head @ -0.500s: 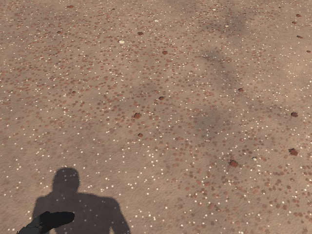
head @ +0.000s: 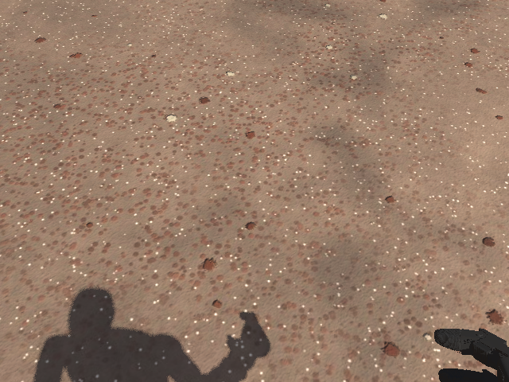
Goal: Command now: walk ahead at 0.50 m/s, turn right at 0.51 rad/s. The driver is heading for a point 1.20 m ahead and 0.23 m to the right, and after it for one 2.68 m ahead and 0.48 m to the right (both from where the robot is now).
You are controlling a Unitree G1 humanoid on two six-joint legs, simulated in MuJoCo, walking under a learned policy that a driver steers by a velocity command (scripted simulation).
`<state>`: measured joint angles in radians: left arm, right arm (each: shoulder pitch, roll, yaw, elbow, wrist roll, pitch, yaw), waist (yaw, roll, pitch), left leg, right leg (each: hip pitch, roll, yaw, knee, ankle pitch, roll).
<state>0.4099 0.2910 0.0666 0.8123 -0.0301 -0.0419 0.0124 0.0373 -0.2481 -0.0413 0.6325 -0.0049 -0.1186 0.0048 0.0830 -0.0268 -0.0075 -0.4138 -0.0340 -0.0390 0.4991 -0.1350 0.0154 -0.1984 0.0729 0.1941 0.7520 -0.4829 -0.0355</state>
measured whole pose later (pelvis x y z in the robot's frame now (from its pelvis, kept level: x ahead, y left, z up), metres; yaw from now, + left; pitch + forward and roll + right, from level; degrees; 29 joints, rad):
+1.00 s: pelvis +0.53 -0.13 -0.01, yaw -22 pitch +3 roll -1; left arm 0.39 0.31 0.06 0.82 -0.01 -0.04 0.00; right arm 0.06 -0.27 -0.03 0.71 0.00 -0.10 0.04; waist 0.07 0.00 0.01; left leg -0.50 0.01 0.03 0.53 -0.08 0.04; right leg -0.01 0.03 0.05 0.50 -0.46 -0.03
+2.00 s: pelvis +0.82 -0.20 +0.02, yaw -5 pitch +2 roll -4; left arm 0.05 0.30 0.09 0.80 -0.01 -0.07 0.00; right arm 0.47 -0.23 -0.05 0.89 0.01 -0.04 -0.02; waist -0.07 -0.03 -0.03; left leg -0.12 0.01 -0.07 0.34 -0.25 0.06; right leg -0.58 -0.02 0.03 0.83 -0.12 0.01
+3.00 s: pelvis +1.37 -0.18 +0.02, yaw +3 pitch +1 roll +0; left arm 0.17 0.31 0.05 0.88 -0.01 -0.07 -0.01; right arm 0.30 -0.26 -0.05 0.83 -0.01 -0.09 0.03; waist -0.04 -0.04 0.03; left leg -0.17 -0.06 0.05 0.31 -0.15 0.07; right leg -0.60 -0.12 0.03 1.01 -0.22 -0.01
